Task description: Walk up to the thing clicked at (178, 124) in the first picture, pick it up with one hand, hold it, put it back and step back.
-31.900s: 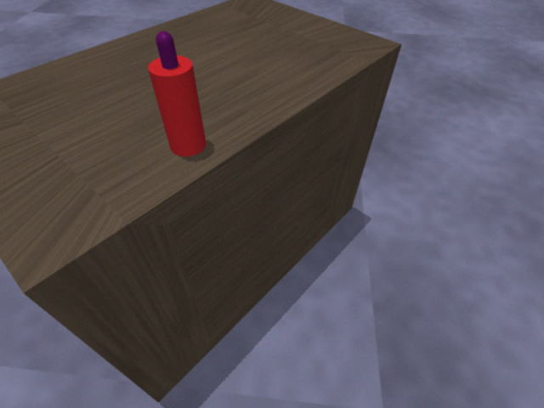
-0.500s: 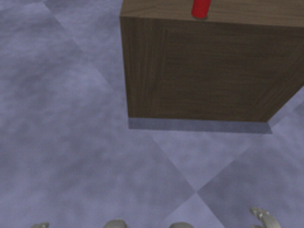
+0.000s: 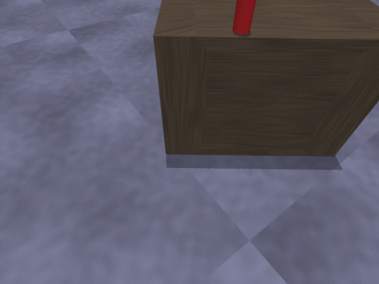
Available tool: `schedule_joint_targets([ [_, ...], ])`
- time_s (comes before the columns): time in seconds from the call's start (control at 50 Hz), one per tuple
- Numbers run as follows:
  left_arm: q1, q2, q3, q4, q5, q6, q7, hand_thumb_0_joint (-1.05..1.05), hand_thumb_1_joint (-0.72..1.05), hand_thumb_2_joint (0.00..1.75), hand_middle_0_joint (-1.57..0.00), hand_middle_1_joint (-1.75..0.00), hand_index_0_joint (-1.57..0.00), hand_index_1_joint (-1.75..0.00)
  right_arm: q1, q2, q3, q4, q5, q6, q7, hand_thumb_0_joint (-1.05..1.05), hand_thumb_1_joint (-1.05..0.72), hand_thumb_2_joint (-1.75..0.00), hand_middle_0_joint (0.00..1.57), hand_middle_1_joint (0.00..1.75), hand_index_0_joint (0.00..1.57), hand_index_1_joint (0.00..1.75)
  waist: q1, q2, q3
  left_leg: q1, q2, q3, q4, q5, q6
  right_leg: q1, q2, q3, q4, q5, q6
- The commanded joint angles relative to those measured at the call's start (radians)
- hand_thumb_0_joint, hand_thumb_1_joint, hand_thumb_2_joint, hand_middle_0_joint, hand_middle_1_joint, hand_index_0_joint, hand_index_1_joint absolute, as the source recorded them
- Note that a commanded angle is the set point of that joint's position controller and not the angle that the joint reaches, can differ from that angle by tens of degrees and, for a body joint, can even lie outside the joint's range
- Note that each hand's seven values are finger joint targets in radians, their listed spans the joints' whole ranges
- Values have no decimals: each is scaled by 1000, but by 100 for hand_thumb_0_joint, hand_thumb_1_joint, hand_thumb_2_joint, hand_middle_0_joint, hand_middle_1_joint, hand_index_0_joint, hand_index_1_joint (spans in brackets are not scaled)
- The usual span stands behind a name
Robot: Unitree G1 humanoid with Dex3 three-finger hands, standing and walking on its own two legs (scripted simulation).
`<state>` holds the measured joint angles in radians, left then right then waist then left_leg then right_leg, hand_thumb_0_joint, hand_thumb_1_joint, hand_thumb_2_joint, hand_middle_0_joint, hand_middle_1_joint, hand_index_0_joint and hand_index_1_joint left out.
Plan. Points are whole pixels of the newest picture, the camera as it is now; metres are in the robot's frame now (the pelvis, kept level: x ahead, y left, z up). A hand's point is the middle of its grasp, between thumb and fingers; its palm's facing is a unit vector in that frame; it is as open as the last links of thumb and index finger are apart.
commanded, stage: step back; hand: right
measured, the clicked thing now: (246, 0) +1.08 -0.22 +0.15
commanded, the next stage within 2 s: stand in 0.72 s
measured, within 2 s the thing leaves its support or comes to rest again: neither
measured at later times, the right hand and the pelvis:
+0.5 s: hand out of the picture +0.13 -0.24 -0.15, palm faces -0.09 +0.92 -0.39, open 7.3 cm; pelvis +0.04 +0.02 -0.01, yaw +2 degrees
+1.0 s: hand (289, 270) +0.18 -0.23 -0.14, palm faces -0.05 +0.95 -0.32, open 7.3 cm; pelvis +0.06 +0.01 +0.01, yaw +2 degrees
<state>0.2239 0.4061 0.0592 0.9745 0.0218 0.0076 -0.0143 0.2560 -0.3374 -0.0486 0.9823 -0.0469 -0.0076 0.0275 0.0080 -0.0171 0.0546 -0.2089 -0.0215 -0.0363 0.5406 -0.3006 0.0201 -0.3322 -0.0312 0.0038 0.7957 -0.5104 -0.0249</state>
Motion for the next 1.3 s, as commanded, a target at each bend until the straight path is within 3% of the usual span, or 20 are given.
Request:
schedule_joint_targets([
  [0.0,-50,165,52,-82,-2,-53,2,0,90,90,-20,-30,-20,-30,-70,-301,-71,-82,6,-33,-19,0,-90,-90,20,30,20,30,-4,176,36,-42,226,-276,-229,-109,158,-30,6,-25,-136,91,0],
  [0.06,25,147,55,-33,6,-64,18,0,90,90,-20,-30,-20,-30,-109,-241,-46,-95,26,-12,-16,0,-90,-90,20,30,20,30,51,150,-29,-164,143,-131,-70,-40,76,259,54,-63,-369,239,-12],
  [0.08,61,177,67,-20,13,-66,25,0,90,90,-20,-30,-20,-30,-110,-201,-35,-109,32,-10,-19,0,-90,-90,20,30,20,30,70,73,-52,-263,104,-108,33,-77,47,361,-4,42,-390,205,-29],
  [0.1,99,255,86,-19,27,-71,33,0,90,90,-20,-30,-20,-30,-128,-154,-20,-129,35,-10,-23,0,-90,-90,20,30,20,30,98,-105,-47,-421,-34,-63,238,-207,4,385,-202,375,-523,-17,-94],
  [0.12,43,313,96,-39,27,-70,31,0,90,90,-20,-30,-20,-30,-119,-194,-34,-116,22,-2,-34,0,-90,-90,20,30,20,30,86,-103,-3,-394,-12,-72,367,-274,-5,231,-370,531,-617,-259,-177],
  [0.14,-34,316,97,-68,26,-69,28,0,90,90,-20,-30,-20,-30,-75,-250,-50,-94,17,-3,-37,0,-90,-90,20,30,20,30,54,-80,60,-352,33,-92,418,-267,-11,121,-418,576,-628,-290,-242],
  [0.16,-58,280,91,-81,20,-72,26,0,90,90,-20,-30,-20,-30,-41,-264,-51,-83,20,-10,-34,0,-90,-90,20,30,20,30,32,-49,79,-354,57,-105,410,-230,-9,139,-382,503,-596,-161,-241],
  [0.2,-83,222,68,-81,9,-82,28,0,90,90,-20,-30,-20,-30,-18,-224,-44,-54,23,-15,-29,0,-90,-90,20,30,20,30,12,-48,55,-292,62,-113,355,-152,-10,125,-272,287,-545,91,-170],
  [0.3,-115,222,57,-79,9,-74,22,0,90,90,-20,-30,-20,-30,-19,-199,-35,-41,20,-17,-19,0,-90,-90,20,30,20,30,14,-141,-11,-135,45,30,128,-83,-24,104,-218,123,-435,405,-138],
  [0.36,-109,212,44,-71,-9,-53,23,0,90,90,-20,-30,-20,-30,-4,-190,-37,-22,19,-27,-32,0,-90,-90,20,30,20,30,-7,-120,-70,-17,7,95,-64,134,-12,132,-167,41,-256,654,-88],
  [0.38,-109,190,35,-79,-11,-47,22,0,90,90,-20,-30,-20,-30,5,-205,-43,-15,16,-30,-39,0,-90,-90,20,30,20,30,-18,-89,-95,37,27,55,-96,235,6,115,-150,31,-197,658,-61],
  [0.4,-100,159,25,-86,-17,-40,22,0,90,90,-20,-30,-20,-30,4,-250,-54,-17,11,-34,-46,0,-90,-90,20,30,20,30,-15,15,-133,81,129,-65,-106,357,36,76,-105,7,-130,563,-28],
  [0.42,-86,129,17,-86,-30,-31,23,0,90,90,-20,-30,-20,-30,-49,-291,-54,-35,12,-39,-50,0,-90,-90,20,30,20,30,9,129,-151,66,265,-250,-155,376,106,43,-15,-31,-57,360,15],
  [0.44,-79,149,22,-55,-35,-15,26,0,90,90,-20,-30,-20,-30,-100,-332,-54,-49,20,-36,-48,0,-90,-90,20,30,20,30,17,144,-134,-39,324,-297,-160,270,199,99,12,-28,-74,58,10],
  [0.46,-68,157,22,-38,-29,-14,28,0,90,90,-20,-30,-20,-30,-141,-328,-52,-47,20,-30,-45,0,-90,-90,20,30,20,30,26,155,-107,-87,330,-294,-164,227,208,141,-1,-20,-109,22,5],
  [0.52,-47,168,18,-5,-15,-27,25,0,90,90,-20,-30,-20,-30,-199,-270,-31,-47,20,-18,-45,0,-90,-90,20,30,20,30,39,141,-86,-86,222,-143,-123,207,90,169,-26,-5,-270,249,-8],
  [0.58,-62,179,21,16,-15,-35,28,0,90,90,-20,-30,-20,-30,-206,-232,-19,-26,30,-19,-42,0,-90,-90,20,30,20,30,25,128,-118,-82,176,-99,-96,210,42,206,-65,53,-312,356,-21],
  [0.74,-125,156,-11,60,-20,-51,21,0,90,90,-20,-30,-20,-30,-207,-230,-9,29,41,-35,-32,0,-90,-90,20,30,20,30,-13,44,-158,118,172,-66,-109,471,27,210,-91,55,-397,561,7],
  [0.92,-162,158,-17,96,-15,-53,21,0,90,90,-20,-30,-20,-30,-262,-219,-3,57,41,-27,-25,0,-90,-90,20,30,20,30,-9,12,-78,110,156,-49,-199,297,6,206,-103,60,-509,433,18],
  [1.28,-166,165,-13,113,-13,-46,16,0,90,90,-20,-30,-20,-30,-221,-225,7,105,37,-29,-24,0,-90,-90,20,30,20,30,-9,25,-63,78,154,-54,-273,164,-14,212,-101,62,-551,319,13],
])
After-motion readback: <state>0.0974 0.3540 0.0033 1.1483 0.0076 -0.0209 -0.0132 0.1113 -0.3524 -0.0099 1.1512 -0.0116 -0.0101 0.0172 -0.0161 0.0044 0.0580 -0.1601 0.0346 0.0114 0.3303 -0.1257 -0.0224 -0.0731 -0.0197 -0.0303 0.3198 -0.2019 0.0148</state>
